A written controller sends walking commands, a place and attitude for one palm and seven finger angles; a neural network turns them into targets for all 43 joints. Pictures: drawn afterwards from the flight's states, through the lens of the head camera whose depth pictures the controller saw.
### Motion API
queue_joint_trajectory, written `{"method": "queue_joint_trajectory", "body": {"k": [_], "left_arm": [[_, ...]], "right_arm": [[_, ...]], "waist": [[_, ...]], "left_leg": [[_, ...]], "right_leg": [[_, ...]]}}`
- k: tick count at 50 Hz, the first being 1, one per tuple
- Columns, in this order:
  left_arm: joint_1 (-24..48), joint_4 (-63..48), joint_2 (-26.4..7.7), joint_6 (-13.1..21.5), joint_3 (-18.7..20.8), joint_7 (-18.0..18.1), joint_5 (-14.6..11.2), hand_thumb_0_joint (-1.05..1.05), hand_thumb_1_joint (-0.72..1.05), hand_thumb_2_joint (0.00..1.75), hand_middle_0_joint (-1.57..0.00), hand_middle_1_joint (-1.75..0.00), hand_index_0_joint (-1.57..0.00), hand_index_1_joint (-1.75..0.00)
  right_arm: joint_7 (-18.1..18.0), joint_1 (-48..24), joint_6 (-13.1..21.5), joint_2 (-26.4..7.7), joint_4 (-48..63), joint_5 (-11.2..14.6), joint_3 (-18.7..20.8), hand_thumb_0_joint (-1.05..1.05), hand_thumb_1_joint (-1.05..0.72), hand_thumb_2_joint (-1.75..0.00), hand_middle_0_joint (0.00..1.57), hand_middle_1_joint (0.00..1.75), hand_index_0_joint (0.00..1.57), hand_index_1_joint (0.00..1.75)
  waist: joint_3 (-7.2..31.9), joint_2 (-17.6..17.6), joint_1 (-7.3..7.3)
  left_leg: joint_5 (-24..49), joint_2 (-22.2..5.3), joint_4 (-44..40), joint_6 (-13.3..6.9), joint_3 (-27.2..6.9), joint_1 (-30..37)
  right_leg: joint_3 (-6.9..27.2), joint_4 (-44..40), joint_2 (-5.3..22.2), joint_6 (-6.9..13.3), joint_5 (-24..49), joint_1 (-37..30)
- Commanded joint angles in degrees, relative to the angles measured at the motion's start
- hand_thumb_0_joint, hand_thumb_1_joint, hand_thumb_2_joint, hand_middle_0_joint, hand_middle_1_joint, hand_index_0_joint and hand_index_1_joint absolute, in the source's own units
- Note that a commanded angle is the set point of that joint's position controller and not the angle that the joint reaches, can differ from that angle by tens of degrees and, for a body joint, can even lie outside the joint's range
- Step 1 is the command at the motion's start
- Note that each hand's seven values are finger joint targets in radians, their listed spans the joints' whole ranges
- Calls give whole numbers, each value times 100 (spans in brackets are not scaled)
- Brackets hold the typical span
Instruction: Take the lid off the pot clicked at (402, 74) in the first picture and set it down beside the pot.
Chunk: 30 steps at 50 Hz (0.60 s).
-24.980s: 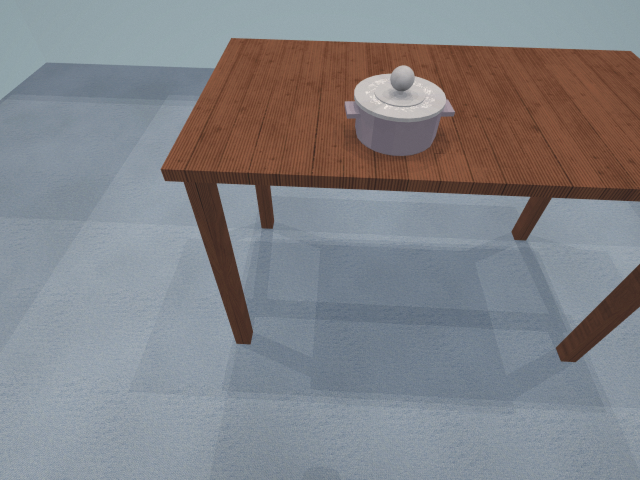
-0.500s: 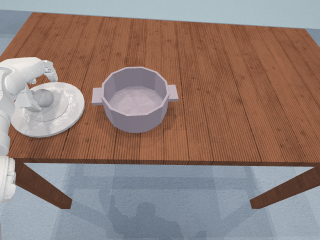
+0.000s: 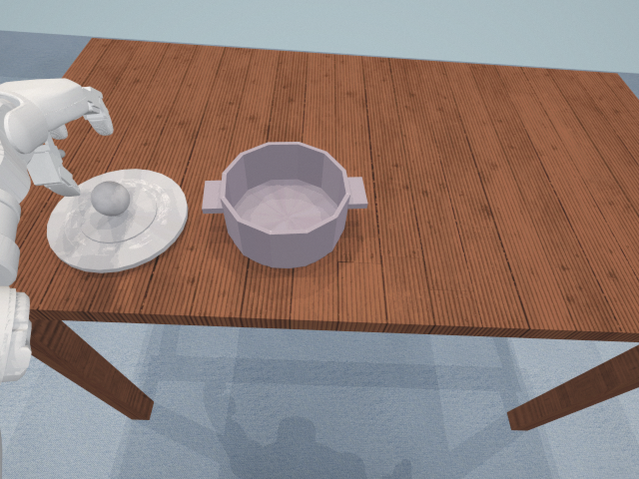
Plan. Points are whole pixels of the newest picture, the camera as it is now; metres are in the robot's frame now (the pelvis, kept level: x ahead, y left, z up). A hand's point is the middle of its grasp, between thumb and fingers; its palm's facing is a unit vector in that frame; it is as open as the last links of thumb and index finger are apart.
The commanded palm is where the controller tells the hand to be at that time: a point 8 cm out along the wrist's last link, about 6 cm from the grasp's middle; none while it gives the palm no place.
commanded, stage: raise the empty hand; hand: left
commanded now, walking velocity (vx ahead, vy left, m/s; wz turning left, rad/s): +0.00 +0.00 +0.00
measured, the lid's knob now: (110, 198) +0.47 +0.28 +0.06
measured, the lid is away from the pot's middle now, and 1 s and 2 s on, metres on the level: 0.24 0.24 0.24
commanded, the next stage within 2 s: draw the hand back to the body in 0.62 s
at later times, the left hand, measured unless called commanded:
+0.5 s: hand (35, 112) +0.46 +0.31 +0.20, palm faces -0.31 -0.08 -0.95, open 11.0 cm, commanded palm +0.47 +0.29 +0.27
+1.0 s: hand (38, 120) +0.45 +0.30 +0.20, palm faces -0.26 -0.05 -0.96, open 11.0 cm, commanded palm +0.42 +0.29 +0.27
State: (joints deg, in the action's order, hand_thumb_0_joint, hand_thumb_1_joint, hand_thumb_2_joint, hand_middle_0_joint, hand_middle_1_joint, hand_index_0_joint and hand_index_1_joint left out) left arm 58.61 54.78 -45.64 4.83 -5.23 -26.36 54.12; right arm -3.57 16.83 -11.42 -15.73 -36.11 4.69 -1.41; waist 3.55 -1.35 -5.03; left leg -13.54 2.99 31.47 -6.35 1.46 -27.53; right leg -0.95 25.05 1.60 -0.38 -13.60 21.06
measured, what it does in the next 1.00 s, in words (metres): stands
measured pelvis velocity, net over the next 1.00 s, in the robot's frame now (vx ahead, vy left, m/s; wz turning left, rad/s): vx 0.00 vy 0.01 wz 0.01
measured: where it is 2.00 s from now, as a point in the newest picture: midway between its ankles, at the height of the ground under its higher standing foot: outside the picture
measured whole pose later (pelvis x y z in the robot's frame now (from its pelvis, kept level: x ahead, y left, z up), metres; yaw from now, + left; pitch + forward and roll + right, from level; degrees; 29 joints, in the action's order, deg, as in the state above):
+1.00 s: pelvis +0.00 +0.01 +0.00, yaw +1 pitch +9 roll -3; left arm 55.7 39.8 -45.3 -3.3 -4.9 -31.7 53.1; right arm -0.8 16.3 -10.2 -16.1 -33.2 4.4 -1.4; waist 3.7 -2.4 -4.7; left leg -11.9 4.6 27.9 -7.4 1.4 -24.5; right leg -0.1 22.3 2.7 0.6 -12.6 18.3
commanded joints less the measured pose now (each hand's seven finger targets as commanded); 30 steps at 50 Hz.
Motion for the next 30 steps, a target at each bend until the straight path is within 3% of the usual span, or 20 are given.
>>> {"method": "queue_joint_trajectory", "body": {"k": [1, 3, 4, 6, 8, 11, 14, 18, 20, 22, 26, 28, 30], "left_arm": [[2941, -1174, -1415, -41, 381, 145, -50, 0, -6, 74, -39, -78, -39, -78], [3069, -1122, -1395, -114, 325, 99, -33, 0, -6, 74, -39, -78, -39, -78], [3229, -1331, -1336, -124, 276, 80, -36, 0, -6, 74, -39, -78, -39, -78], [3227, -1337, -1506, -130, 397, 64, -45, 0, -6, 74, -39, -78, -39, -78], [3282, -1125, -1577, -192, 429, 31, -1, 0, -6, 74, -39, -78, -39, -78], [3433, -1434, -1478, -225, 343, 17, 11, 0, -6, 74, -39, -78, -39, -78], [3183, -798, -1558, -350, 412, -52, 12, 0, -6, 74, -39, -78, -39, -78], [3699, -1115, -1379, -410, 169, -121, 108, 0, -6, 74, -39, -78, -39, -78], [3551, -970, -1755, -409, 470, -139, 108, 0, -6, 74, -39, -78, -39, -78], [3808, -977, -1591, -409, 253, -186, 96, 0, -6, 74, -39, -78, -39, -78], [4250, -1533, -1291, -458, 16, -215, 94, 0, -6, 74, -39, -78, -39, -78], [3739, -938, -1339, -549, 152, -242, 130, 0, -6, 74, -39, -78, -39, -78], [3480, -570, -1142, -627, -6, -289, 78, 0, -6, 74, -39, -78, -39, -78]], "right_arm": [[-26, 200, 163, -1018, 459, -15, 394, 0, -90, -90, 20, 30, 20, 30], [-9, 195, 146, -1009, 440, 3, 376, 0, -90, -90, 20, 30, 20, 30], [-6, 175, 163, -1002, 461, -10, 393, 0, -90, -90, 20, 30, 20, 30], [-11, 201, 184, -1048, 470, -31, 387, 0, -90, -90, 20, 30, 20, 30], [-17, 218, 187, -1029, 425, -18, 372, 0, -90, -90, 20, 30, 20, 30], [17, 174, 242, -1027, 506, -43, 402, 0, -90, -90, 20, 30, 20, 30], [4, 233, 241, -1036, 429, -15, 349, 0, -90, -90, 20, 30, 20, 30], [10, 222, 267, -1015, 449, -33, 370, 0, -90, -90, 20, 30, 20, 30], [-13, 257, 290, -1043, 459, -32, 354, 0, -90, -90, 20, 30, 20, 30], [-10, 232, 286, -1042, 424, -46, 343, 0, -90, -90, 20, 30, 20, 30], [24, 208, 370, -1037, 475, -45, 385, 0, -90, -90, 20, 30, 20, 30], [32, 312, 370, -1023, 384, -44, 361, 0, -90, -90, 20, 30, 20, 30], [54, 247, 340, -1032, 407, -9, 329, 0, -90, -90, 20, 30, 20, 30]], "waist": [[2068, -721, -78], [2039, -563, -82], [2167, -684, -82], [2207, -668, -68], [2156, -467, -79], [2279, -751, -69], [1936, -312, -49], [2162, -639, -95], [2265, -412, -56], [2115, -515, -102], [2304, -930, -110], [2177, -508, -97], [1898, -238, -90]], "left_leg": [[2317, -232, -267, 259, -660, 2655], [1975, -212, -320, 245, -674, 2542], [2020, -207, -319, 238, -674, 2676], [2333, -196, -305, 261, -688, 2682], [2069, -183, -341, 218, -652, 2558], [2489, -192, -324, 289, -729, 2775], [1884, -168, -426, 237, -644, 2401], [2155, -163, -385, 256, -695, 2700], [2070, -142, -412, 237, -672, 2598], [2022, -149, -443, 234, -645, 2515], [2493, -213, -436, 364, -813, 3030], [2437, -184, -407, 299, -755, 2821], [2113, -165, -470, 293, -699, 2477]], "right_leg": [[-264, -255, -494, 340, 774, 583], [-274, -260, -505, 315, 659, 515], [-271, -276, -498, 320, 670, 518], [-258, -297, -489, 346, 847, 431], [-254, -313, -503, 310, 811, 333], [-261, -320, -488, 353, 896, 391], [-269, -365, -502, 311, 757, 268], [-264, -374, -514, 322, 784, 375], [-239, -370, -509, 312, 841, 171], [-250, -416, -488, 311, 855, 217], [-260, -450, -482, 355, 750, 496], [-266, -428, -522, 312, 815, 407], [-295, -383, -514, 298, 766, 375]]}}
